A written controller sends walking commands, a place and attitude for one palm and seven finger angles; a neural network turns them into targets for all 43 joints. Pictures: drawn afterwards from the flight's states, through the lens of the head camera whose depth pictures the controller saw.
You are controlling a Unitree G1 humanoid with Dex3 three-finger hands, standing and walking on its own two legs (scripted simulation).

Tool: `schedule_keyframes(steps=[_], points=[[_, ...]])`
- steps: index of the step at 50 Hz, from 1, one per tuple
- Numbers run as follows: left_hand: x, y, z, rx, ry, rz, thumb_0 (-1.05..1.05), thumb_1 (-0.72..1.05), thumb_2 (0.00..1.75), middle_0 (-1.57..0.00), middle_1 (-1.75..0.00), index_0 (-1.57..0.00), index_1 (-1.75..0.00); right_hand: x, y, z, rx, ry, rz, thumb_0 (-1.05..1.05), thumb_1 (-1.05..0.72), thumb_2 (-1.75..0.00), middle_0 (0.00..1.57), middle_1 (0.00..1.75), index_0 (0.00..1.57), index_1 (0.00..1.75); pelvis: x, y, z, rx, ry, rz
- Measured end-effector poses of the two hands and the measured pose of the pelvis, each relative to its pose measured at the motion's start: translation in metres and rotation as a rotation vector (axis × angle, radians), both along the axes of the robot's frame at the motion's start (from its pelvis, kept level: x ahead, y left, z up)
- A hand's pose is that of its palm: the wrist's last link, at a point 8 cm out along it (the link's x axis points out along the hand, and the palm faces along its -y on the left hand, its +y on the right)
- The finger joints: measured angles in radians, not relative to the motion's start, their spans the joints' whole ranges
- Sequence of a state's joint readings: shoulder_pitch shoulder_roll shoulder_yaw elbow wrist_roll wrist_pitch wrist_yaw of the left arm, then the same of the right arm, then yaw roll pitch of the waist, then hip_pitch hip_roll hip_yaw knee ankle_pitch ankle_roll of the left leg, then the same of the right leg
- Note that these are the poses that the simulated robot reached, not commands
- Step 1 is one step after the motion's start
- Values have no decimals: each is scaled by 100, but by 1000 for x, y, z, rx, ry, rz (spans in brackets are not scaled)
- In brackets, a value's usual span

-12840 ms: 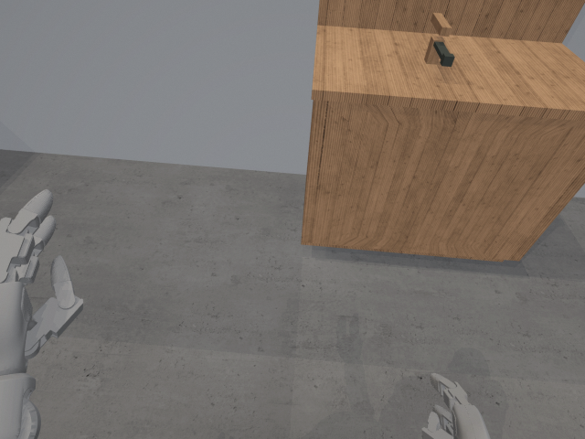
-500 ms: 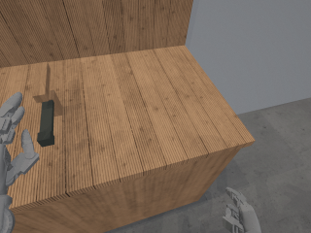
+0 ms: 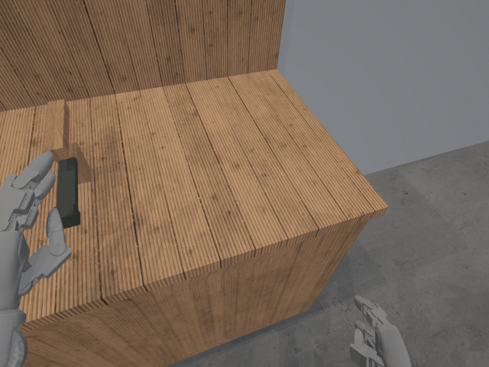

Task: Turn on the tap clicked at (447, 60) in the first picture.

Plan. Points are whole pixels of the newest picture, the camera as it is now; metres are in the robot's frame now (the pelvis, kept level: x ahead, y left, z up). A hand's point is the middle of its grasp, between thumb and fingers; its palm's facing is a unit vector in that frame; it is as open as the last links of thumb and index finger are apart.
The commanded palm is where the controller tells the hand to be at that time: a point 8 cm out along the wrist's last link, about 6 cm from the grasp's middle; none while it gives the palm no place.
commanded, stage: come to a stop and stand still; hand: left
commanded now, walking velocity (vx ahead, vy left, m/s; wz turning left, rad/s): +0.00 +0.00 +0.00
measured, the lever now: (67, 216) +0.31 +0.30 +0.08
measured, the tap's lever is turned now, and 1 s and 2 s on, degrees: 0 0 0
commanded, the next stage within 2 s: look again from close up in 1.00 s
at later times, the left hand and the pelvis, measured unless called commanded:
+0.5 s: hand (39, 266) +0.20 +0.25 +0.15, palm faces +0.32 -0.86 -0.39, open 7.4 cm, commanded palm +0.15 +0.29 +0.18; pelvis -0.02 +0.01 +0.00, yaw +0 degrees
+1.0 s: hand (36, 239) +0.23 +0.26 +0.16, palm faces +0.37 -0.85 -0.37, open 7.4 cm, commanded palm +0.17 +0.29 +0.18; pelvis +0.01 +0.01 +0.00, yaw +1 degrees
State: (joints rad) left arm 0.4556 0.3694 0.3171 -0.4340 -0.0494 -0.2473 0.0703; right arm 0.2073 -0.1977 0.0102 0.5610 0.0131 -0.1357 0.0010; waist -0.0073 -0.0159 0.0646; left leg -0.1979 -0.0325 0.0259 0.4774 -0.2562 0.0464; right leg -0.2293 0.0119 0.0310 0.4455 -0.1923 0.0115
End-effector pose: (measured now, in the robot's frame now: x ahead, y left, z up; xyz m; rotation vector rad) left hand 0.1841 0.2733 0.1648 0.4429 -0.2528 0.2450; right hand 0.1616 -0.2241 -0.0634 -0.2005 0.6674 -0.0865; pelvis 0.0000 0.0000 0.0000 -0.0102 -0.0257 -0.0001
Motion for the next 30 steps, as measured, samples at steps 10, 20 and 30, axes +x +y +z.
schedule_keyframes(steps=[10, 20, 30], points=[[-24, 27, 7, -50, -113, 140, 2, 88, 90, -22, -31, -21, -30, -10, 4, 2, -49, 19, 53, 2, -90, -90, 20, 30, 21, 30, -10, 2, 1, -9, -14, 9], [-10, 21, 15, 5, -118, 46, 2, 89, 90, -21, -30, -21, -30, -11, 22, 1, 35, -61, 50, 2, -90, -90, 21, 30, 21, 30, -21, 11, -3, 3, -11, -12], [-23, 37, 2, -16, -82, 128, 2, 88, 90, -22, -31, -22, -30, -21, 21, -8, -16, 46, 55, 2, -90, -90, 21, 30, 21, 30, -12, 9, -1, -8, -7, 8]])
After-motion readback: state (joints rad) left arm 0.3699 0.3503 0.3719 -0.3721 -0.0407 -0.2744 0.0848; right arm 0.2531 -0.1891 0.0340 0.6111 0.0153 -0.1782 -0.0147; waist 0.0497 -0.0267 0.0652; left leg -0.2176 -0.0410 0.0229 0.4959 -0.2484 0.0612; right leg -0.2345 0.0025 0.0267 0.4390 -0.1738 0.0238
